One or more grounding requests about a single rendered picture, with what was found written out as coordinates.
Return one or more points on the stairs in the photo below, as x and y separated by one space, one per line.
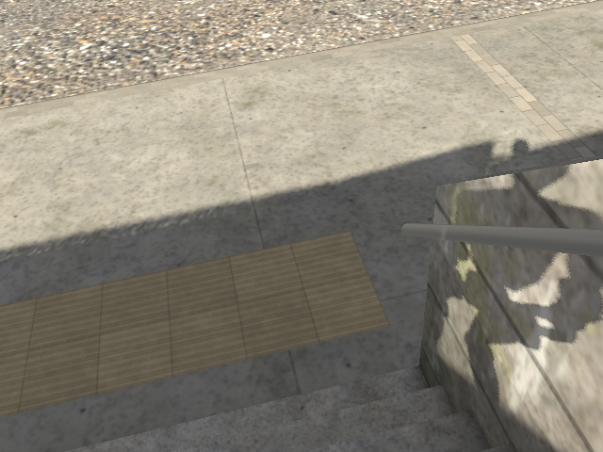
392 412

